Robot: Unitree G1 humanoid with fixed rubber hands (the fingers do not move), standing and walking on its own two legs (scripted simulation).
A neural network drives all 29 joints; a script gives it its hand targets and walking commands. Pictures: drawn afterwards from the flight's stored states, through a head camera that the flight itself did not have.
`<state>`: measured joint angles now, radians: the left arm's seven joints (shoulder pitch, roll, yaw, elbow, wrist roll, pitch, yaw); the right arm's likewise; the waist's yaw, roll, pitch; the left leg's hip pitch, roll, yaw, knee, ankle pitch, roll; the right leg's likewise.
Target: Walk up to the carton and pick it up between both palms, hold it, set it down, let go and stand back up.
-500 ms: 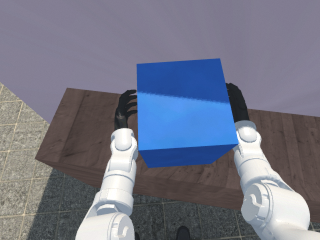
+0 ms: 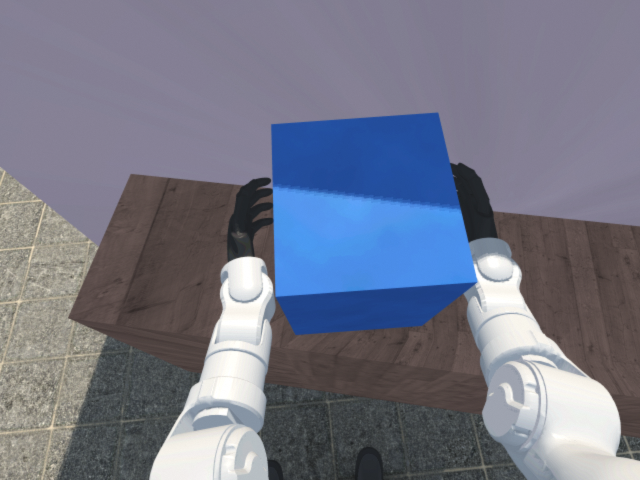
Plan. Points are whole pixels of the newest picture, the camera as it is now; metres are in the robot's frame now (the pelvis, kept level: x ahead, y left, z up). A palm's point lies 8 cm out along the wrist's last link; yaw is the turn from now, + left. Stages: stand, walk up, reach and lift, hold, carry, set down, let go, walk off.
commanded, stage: set down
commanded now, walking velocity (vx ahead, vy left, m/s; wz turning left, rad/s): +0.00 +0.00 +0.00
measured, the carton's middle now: (357, 239) +0.42 -0.02 -0.04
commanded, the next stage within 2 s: none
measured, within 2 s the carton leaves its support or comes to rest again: neither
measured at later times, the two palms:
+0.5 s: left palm (250, 264) +0.37 +0.12 -0.03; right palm (466, 237) +0.42 -0.17 -0.03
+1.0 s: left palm (246, 280) +0.34 +0.12 -0.02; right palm (509, 252) +0.39 -0.21 -0.02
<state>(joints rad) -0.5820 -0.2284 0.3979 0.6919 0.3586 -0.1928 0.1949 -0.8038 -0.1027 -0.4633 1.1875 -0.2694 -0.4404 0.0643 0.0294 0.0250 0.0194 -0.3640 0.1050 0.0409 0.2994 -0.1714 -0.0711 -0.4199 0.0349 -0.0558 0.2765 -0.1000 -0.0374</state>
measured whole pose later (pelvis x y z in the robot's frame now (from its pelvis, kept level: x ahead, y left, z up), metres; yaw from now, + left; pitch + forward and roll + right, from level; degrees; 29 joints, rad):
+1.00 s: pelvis -0.05 -0.01 -0.02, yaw -1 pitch +21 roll +1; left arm -0.69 -0.08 0.21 1.05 0.08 -0.37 0.26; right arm -0.94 -0.31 -0.04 1.48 0.24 -0.43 0.07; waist 0.10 0.04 -0.13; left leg -0.67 0.12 0.05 0.51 -0.19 -0.08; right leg -0.75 0.04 -0.04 0.49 -0.11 -0.05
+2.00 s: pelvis -0.05 -0.01 -0.02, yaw -1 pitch +14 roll +0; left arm -0.09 -0.08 0.04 0.59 0.08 -0.32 0.24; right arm -0.27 -0.36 0.00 1.08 0.36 -0.56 0.22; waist 0.05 0.01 -0.12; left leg -0.54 0.11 0.04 0.50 -0.20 -0.08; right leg -0.61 0.03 -0.04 0.48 -0.13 -0.05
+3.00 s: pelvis -0.02 +0.01 -0.01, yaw +0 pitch +6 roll +0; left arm 0.17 -0.01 -0.02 0.55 0.08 -0.31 0.18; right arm 0.04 -0.36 0.02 0.95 0.36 -0.54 0.22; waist 0.03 -0.01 -0.04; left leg -0.30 0.09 0.04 0.44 -0.24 -0.06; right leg -0.36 0.02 -0.04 0.43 -0.17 -0.04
